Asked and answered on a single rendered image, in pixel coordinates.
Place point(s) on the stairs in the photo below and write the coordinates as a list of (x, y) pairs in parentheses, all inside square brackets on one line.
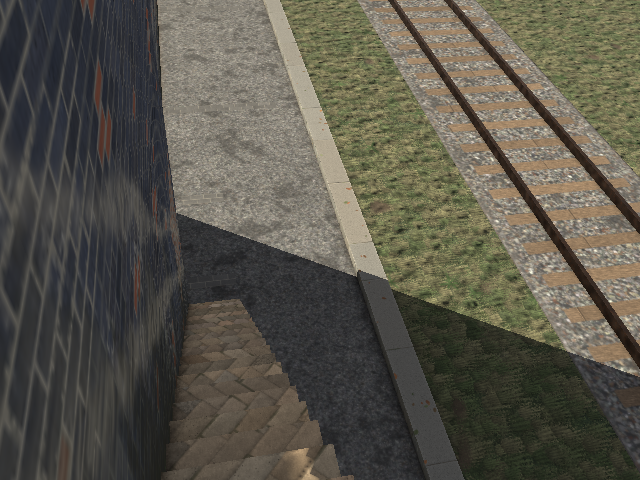
[(235, 415)]

